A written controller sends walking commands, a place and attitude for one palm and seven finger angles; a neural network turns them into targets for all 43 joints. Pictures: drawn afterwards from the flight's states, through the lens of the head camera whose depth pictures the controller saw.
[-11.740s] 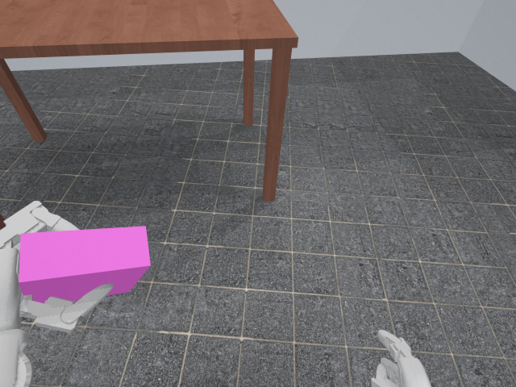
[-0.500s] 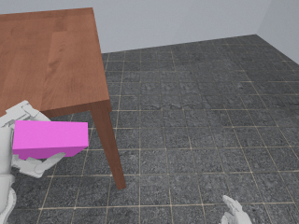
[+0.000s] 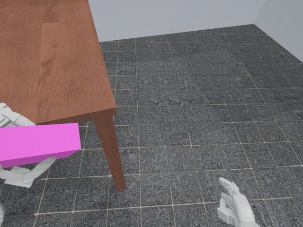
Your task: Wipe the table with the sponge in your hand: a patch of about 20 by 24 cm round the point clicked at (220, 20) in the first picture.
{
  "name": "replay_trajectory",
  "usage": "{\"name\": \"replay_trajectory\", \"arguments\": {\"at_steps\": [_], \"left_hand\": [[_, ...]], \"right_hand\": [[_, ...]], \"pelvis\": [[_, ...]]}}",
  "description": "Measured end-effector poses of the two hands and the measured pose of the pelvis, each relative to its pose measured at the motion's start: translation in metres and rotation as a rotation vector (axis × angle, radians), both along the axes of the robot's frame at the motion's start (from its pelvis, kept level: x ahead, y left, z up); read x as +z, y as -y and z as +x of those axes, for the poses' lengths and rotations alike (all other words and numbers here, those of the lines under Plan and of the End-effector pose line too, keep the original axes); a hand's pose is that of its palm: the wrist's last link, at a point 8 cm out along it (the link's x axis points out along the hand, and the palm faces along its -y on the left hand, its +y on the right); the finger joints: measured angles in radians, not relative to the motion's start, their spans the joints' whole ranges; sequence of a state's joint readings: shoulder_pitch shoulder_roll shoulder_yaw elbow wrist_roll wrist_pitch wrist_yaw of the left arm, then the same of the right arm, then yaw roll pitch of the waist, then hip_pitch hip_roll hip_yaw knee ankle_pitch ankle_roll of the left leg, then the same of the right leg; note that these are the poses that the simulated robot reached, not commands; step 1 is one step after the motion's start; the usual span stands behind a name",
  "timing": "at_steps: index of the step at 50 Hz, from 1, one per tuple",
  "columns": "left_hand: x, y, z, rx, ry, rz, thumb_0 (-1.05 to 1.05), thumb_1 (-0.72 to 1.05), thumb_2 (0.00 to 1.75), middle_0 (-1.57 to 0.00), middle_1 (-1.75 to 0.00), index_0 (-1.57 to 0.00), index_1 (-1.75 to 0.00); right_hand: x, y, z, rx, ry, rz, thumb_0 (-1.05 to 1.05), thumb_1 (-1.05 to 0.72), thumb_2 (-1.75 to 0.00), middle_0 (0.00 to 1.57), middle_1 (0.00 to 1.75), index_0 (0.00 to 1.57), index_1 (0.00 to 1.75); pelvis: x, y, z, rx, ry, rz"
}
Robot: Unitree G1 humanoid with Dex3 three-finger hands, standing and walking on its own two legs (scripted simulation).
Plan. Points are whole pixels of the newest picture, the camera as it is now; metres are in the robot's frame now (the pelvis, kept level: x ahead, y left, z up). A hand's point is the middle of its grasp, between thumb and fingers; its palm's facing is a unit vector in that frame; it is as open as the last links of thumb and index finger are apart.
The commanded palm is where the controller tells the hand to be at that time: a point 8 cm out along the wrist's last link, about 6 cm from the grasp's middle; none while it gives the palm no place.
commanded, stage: shuffle to correct the standing spot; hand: left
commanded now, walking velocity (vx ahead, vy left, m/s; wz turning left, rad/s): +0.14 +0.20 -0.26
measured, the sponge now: (49, 145) +0.24 +0.22 +0.15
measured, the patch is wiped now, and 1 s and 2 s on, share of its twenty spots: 0.00 0.00 0.05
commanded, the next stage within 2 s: come to a stop and stand still in 1.02 s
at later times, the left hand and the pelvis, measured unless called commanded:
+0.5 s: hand (19, 120) +0.28 +0.28 +0.17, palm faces +0.37 -0.85 -0.38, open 9.3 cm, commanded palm +0.23 +0.32 +0.18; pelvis +0.04 +0.06 -0.02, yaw -6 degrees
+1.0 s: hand (17, 80) +0.37 +0.33 +0.17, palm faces +0.28 -0.86 -0.43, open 9.3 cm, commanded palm +0.33 +0.38 +0.18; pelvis +0.13 +0.13 -0.01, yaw -9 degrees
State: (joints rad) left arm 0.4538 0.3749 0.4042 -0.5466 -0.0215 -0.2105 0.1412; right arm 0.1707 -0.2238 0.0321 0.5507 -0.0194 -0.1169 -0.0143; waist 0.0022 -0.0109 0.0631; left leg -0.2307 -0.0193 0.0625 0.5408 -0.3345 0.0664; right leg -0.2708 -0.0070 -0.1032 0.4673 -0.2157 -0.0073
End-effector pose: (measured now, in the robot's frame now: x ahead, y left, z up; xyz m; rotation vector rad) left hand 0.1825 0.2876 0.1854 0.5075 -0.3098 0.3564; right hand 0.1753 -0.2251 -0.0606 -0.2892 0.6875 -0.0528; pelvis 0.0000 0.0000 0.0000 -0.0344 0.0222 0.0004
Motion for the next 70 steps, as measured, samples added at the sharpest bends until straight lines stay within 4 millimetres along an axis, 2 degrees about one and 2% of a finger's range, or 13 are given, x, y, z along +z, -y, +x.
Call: {"name": "replay_trajectory", "arguments": {"at_steps": [8, 16, 21, 26, 30, 33, 36, 41, 45, 51, 58, 64, 70], "left_hand": [[-0.011, -0.012, 0.010, -0.011, 0.004, -0.040, 0.00, -0.42, 1.04, -0.82, -1.37, -0.82, -1.37], [-0.011, -0.021, 0.026, -0.035, 0.030, -0.032, 0.00, -0.42, 1.04, -0.82, -1.38, -0.82, -1.37], [-0.008, -0.030, 0.030, -0.079, 0.121, -0.015, 0.00, -0.42, 1.04, -0.82, -1.37, -0.82, -1.37], [-0.005, -0.038, 0.063, -0.081, 0.064, 0.004, 0.00, -0.43, 1.04, -0.82, -1.37, -0.82, -1.37], [0.001, -0.031, 0.092, -0.109, -0.003, 0.024, 0.00, -0.42, 1.04, -0.82, -1.38, -0.82, -1.37], [0.001, -0.021, 0.107, -0.165, -0.019, 0.067, 0.00, -0.42, 1.04, -0.82, -1.38, -0.82, -1.37], [0.002, -0.020, 0.114, -0.201, -0.032, 0.059, 0.00, -0.42, 1.04, -0.82, -1.38, -0.82, -1.37], [0.009, -0.035, 0.121, -0.192, -0.045, 0.070, -0.01, -0.43, 1.04, -0.82, -1.38, -0.82, -1.37], [0.010, -0.056, 0.133, -0.162, -0.044, 0.064, -0.01, -0.43, 1.04, -0.82, -1.37, -0.82, -1.37], [0.003, -0.097, 0.162, -0.152, 0.021, 0.016, -0.01, -0.42, 1.04, -0.82, -1.38, -0.82, -1.37], [0.002, -0.123, 0.179, -0.148, 0.029, 0.009, -0.01, -0.42, 1.04, -0.82, -1.38, -0.82, -1.38], [-0.002, -0.150, 0.183, -0.141, 0.017, -0.045, -0.01, -0.42, 1.04, -0.82, -1.38, -0.82, -1.38], [-0.004, -0.164, 0.191, -0.090, -0.035, -0.112, -0.01, -0.42, 1.04, -0.82, -1.38, -0.82, -1.38]], "right_hand": [[0.003, -0.017, 0.020, -0.024, 0.058, 0.011, 0.02, -0.90, -0.90, 0.20, 0.30, 0.21, 0.30], [-0.012, -0.025, 0.015, -0.041, -0.002, 0.022, 0.01, -0.90, -0.90, 0.20, 0.30, 0.21, 0.30], [-0.023, -0.024, 0.007, -0.086, -0.048, -0.026, 0.02, -0.90, -0.90, 0.20, 0.30, 0.21, 0.30], [-0.027, -0.040, -0.004, -0.175, -0.038, 0.039, 0.02, -0.91, -0.90, 0.20, 0.30, 0.21, 0.30], [-0.029, -0.051, -0.007, -0.192, -0.053, 0.095, 0.02, -0.90, -0.90, 0.20, 0.30, 0.21, 0.30], [-0.039, -0.051, -0.003, -0.202, -0.063, 0.108, 0.02, -0.90, -0.90, 0.20, 0.30, 0.21, 0.30], [-0.042, -0.046, 0.000, -0.230, -0.109, 0.103, 0.02, -0.90, -0.90, 0.20, 0.30, 0.21, 0.30], [-0.032, -0.040, 0.011, -0.272, -0.137, 0.060, 0.02, -0.90, -0.90, 0.20, 0.30, 0.21, 0.30], [-0.024, -0.045, 0.028, -0.289, -0.120, 0.022, 0.02, -0.91, -0.90, 0.20, 0.30, 0.20, 0.30], [-0.021, -0.077, 0.071, -0.299, -0.027, -0.009, 0.02, -0.91, -0.90, 0.19, 0.30, 0.20, 0.30], [-0.017, -0.145, 0.117, -0.195, 0.062, 0.090, 0.02, -0.91, -0.90, 0.19, 0.30, 0.20, 0.30], [-0.012, -0.187, 0.130, -0.161, 0.013, 0.095, 0.02, -0.90, -0.90, 0.20, 0.30, 0.21, 0.30], [0.003, -0.205, 0.127, -0.140, 0.014, 0.094, 0.02, -0.90, -0.90, 0.20, 0.30, 0.21, 0.30]], "pelvis": [[-0.008, -0.017, 0.012, -0.024, 0.013, 0.006], [-0.015, -0.028, 0.022, -0.014, 0.023, -0.014], [-0.028, -0.046, 0.026, -0.058, 0.030, -0.006], [-0.018, -0.057, 0.041, -0.115, 0.036, 0.043], [-0.008, -0.060, 0.055, -0.136, 0.023, 0.039], [-0.015, -0.063, 0.064, -0.122, 0.018, 0.022], [-0.012, -0.068, 0.072, -0.131, 0.019, 0.014], [-0.002, -0.080, 0.090, -0.148, 0.014, 0.033], [0.001, -0.098, 0.104, -0.151, 0.036, 0.058], [-0.013, -0.136, 0.129, -0.147, 0.052, 0.045], [-0.014, -0.161, 0.142, -0.136, 0.041, 0.018], [-0.007, -0.181, 0.153, -0.149, 0.030, 0.019], [0.009, -0.189, 0.154, -0.148, 0.031, 0.013]]}}
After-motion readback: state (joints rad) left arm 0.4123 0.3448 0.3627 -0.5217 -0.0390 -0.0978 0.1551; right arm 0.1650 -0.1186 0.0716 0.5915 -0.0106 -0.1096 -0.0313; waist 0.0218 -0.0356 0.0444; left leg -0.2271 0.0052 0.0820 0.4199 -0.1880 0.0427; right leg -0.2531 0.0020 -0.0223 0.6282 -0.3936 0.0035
